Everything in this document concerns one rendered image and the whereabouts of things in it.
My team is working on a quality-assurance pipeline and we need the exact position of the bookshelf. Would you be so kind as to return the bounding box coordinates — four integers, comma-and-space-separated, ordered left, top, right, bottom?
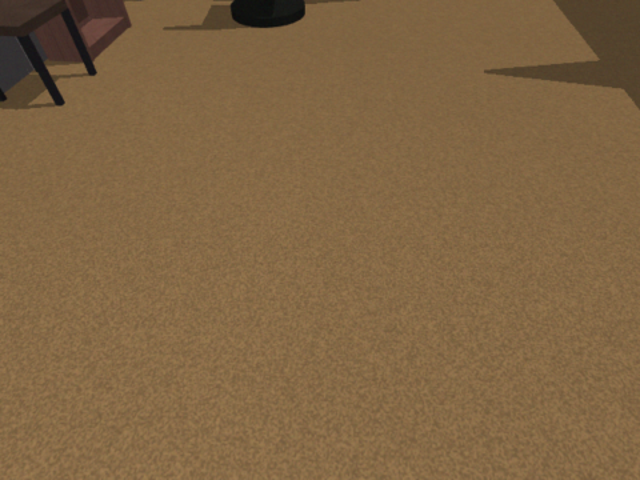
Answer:
34, 0, 132, 62

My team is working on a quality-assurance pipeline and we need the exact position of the office chair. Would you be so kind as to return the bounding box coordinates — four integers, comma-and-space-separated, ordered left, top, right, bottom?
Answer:
230, 0, 305, 28

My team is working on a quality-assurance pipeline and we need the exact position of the chair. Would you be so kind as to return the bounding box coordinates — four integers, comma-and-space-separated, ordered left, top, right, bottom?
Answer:
0, 0, 97, 106

